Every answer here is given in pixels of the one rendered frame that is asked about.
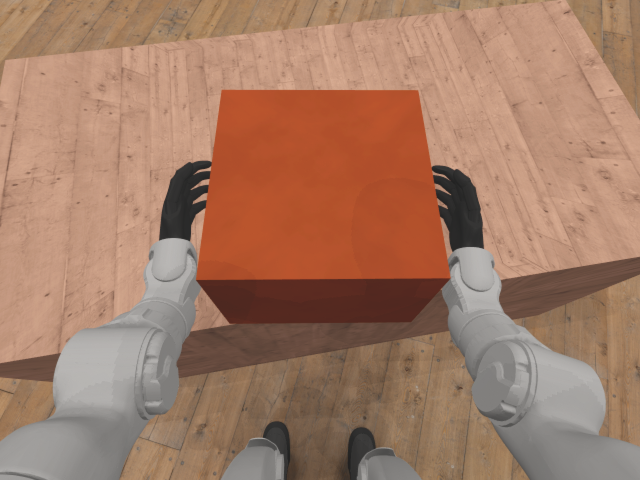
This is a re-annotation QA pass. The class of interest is left robot hand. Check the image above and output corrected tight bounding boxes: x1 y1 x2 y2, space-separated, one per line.
159 161 212 241

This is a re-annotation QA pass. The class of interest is robot right upper arm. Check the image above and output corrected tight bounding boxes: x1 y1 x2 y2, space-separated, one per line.
472 339 640 480

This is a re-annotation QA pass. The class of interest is right robot hand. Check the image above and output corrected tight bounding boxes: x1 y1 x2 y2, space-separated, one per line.
432 165 484 252

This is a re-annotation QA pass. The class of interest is robot left upper arm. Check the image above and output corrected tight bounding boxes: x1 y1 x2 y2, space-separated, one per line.
0 327 179 480

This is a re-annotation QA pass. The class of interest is right robot foot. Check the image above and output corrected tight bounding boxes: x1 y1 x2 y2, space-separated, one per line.
348 427 376 480

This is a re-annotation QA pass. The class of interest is pedestal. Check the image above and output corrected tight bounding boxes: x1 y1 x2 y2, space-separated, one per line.
0 0 640 382

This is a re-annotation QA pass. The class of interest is left robot thigh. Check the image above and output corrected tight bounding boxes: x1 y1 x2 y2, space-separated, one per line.
221 446 284 480

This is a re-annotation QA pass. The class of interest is carton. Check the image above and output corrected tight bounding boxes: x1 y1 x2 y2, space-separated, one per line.
196 90 451 324

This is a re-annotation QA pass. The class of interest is robot left forearm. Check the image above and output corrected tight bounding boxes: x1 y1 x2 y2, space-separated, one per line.
53 238 201 408

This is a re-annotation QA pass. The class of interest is robot right forearm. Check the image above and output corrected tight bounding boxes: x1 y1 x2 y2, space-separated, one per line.
442 247 606 431

